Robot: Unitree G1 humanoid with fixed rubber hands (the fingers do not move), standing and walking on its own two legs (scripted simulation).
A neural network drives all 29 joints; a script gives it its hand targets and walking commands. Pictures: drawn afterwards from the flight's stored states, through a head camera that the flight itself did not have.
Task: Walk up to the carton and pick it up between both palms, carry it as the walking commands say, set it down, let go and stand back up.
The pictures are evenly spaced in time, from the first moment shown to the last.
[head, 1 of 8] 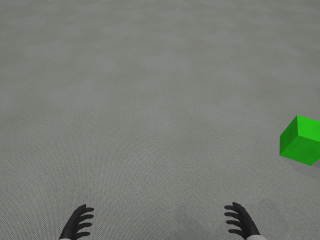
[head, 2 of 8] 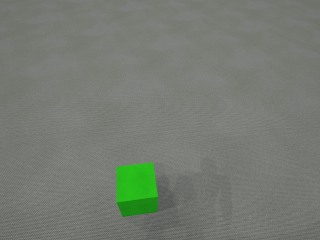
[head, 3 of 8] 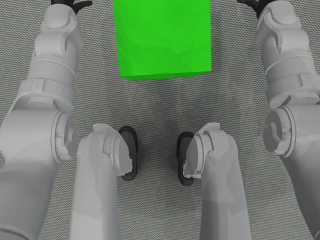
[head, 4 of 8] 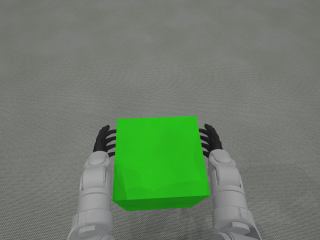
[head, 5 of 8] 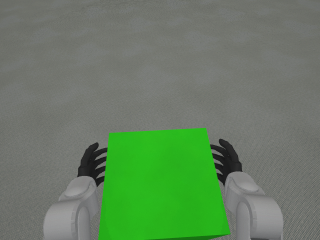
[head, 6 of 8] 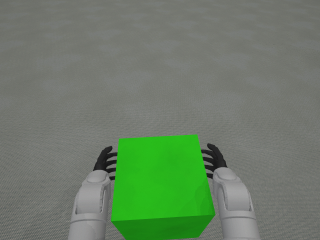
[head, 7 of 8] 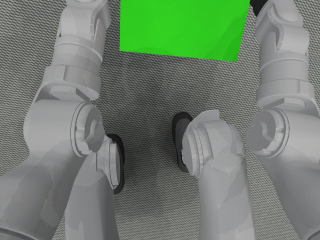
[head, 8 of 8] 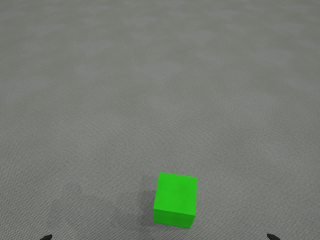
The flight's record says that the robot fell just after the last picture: no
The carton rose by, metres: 0.68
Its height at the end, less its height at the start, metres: +0.00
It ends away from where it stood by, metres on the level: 2.45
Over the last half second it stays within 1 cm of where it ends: yes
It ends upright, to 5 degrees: yes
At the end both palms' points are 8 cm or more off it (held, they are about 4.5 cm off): yes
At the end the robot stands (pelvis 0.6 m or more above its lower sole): yes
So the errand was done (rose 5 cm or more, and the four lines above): yes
